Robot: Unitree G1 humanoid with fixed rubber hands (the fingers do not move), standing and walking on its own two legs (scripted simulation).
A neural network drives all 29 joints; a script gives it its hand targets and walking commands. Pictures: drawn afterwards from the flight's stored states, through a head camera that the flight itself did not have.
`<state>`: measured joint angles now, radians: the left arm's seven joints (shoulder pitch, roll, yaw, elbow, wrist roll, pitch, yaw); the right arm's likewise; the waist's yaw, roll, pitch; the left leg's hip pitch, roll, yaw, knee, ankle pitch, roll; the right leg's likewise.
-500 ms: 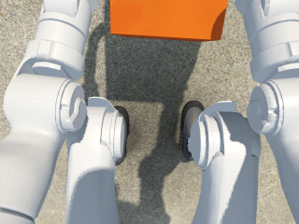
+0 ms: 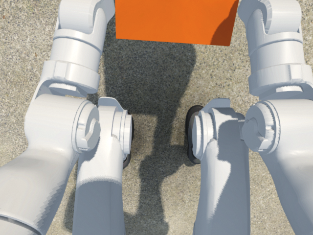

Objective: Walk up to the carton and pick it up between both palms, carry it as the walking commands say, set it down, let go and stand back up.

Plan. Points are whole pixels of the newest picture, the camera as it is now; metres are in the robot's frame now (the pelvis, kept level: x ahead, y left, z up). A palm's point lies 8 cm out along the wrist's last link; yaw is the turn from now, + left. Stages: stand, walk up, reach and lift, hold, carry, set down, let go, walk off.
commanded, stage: reach and lift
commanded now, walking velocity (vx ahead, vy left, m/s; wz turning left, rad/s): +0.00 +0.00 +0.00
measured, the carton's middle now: out of the picture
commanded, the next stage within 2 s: none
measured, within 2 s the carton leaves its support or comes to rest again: neither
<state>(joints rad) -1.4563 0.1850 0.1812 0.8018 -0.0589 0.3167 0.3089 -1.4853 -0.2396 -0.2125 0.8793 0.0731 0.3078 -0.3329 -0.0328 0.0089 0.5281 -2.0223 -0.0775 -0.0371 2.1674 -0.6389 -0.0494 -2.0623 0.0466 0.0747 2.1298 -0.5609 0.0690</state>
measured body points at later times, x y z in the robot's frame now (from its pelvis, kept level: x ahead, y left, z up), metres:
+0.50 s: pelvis -0.03 -0.01 +0.04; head +0.33 -0.04 +0.30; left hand +0.55 +0.09 -0.08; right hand +0.53 -0.20 -0.08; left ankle +0.11 +0.12 -0.36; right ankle +0.13 -0.14 -0.36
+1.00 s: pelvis -0.04 +0.00 +0.09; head +0.30 -0.02 +0.38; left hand +0.52 +0.11 -0.01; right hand +0.51 -0.18 -0.02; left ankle +0.11 +0.12 -0.36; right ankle +0.13 -0.14 -0.36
